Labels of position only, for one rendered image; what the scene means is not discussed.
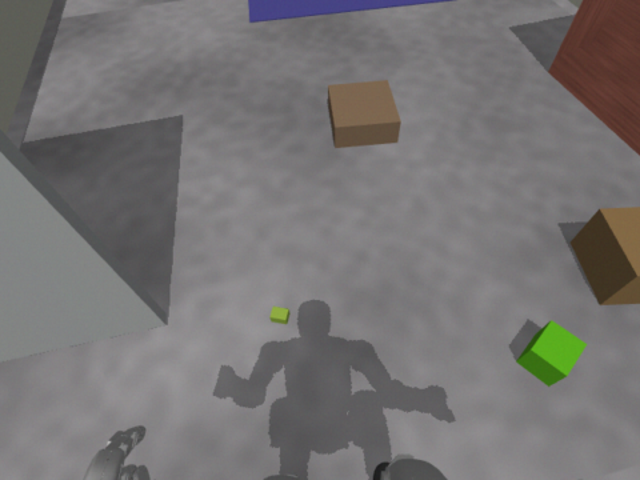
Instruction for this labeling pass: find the left robot hand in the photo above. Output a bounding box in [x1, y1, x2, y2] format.
[83, 426, 155, 480]

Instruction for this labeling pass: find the right robot foot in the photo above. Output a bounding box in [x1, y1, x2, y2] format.
[373, 462, 390, 480]

